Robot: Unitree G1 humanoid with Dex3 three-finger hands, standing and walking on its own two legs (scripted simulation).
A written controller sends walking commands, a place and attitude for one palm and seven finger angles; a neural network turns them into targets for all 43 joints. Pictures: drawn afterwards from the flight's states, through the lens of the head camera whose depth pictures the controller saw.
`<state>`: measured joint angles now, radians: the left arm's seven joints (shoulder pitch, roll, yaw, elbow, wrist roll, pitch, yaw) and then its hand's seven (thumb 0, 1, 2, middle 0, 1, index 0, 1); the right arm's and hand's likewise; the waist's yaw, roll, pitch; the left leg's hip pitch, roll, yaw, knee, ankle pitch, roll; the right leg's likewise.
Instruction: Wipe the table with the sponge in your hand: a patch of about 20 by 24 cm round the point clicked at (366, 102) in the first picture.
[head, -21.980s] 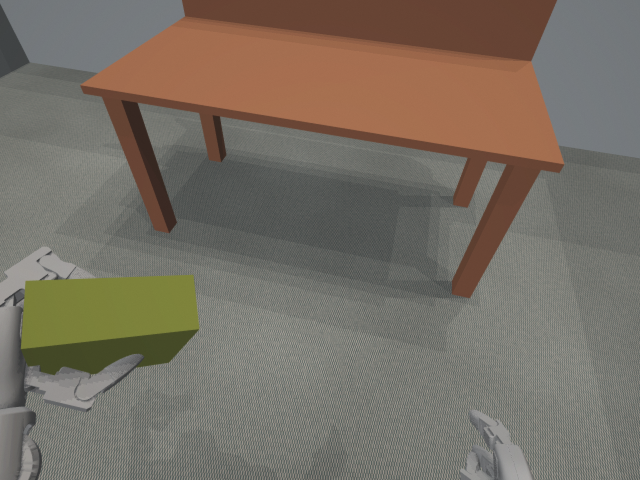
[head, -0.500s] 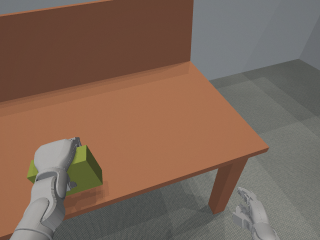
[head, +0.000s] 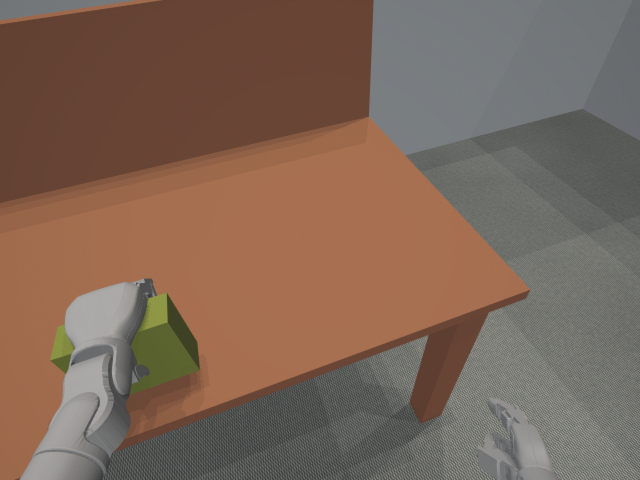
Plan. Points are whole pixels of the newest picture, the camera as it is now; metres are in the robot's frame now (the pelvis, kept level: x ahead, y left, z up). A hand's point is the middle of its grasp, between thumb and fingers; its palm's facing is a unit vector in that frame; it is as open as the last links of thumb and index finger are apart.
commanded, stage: move the sponge above the wiping area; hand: left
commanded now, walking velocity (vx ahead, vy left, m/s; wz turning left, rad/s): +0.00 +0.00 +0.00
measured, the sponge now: (140, 357) +0.26 +0.30 -0.01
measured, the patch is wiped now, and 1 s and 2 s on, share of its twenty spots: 0.00 0.00 0.00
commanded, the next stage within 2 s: lower the sponge onto the table in 0.74 s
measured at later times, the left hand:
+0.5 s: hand (138, 322) +0.29 +0.30 +0.03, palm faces -0.03 -0.08 -1.00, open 9.5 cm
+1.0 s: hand (139, 320) +0.29 +0.30 +0.03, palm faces -0.07 -0.07 -0.99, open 9.5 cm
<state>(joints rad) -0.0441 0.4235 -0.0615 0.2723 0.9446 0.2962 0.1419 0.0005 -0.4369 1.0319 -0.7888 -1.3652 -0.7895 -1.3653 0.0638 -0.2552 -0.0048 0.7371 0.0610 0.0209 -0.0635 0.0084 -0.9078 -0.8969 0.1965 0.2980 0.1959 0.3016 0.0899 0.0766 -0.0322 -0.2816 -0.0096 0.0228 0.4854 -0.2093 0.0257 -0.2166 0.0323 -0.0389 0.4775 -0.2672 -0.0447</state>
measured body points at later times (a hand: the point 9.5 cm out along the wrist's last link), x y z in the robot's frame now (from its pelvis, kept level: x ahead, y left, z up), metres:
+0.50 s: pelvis +0.01 +0.00 +0.00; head +0.01 -0.02 +0.45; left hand +0.28 +0.30 +0.09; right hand +0.21 -0.23 -0.11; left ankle +0.03 +0.10 -0.74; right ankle -0.01 -0.09 -0.74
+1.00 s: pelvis +0.01 +0.00 +0.00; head +0.01 -0.03 +0.45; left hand +0.29 +0.30 +0.09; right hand +0.24 -0.22 -0.10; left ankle +0.03 +0.10 -0.74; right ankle -0.01 -0.09 -0.74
